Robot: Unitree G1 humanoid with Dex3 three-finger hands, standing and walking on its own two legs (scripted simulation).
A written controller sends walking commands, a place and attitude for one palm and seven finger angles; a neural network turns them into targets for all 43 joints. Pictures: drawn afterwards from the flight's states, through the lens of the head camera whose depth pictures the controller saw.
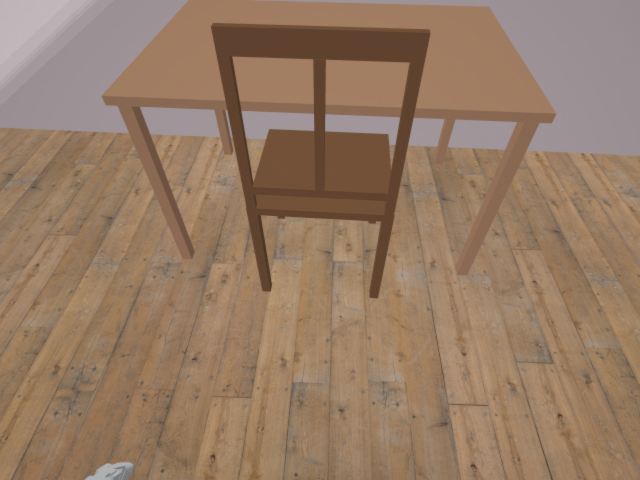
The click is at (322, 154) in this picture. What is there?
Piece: chair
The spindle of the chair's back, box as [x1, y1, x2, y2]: [313, 59, 325, 190]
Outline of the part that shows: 313,59 315,190 323,190 325,60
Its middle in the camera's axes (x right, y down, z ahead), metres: +0.00 -0.26 +0.95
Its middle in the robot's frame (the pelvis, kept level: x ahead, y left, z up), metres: +0.89 +0.05 -0.06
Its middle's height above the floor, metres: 0.71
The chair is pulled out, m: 0.00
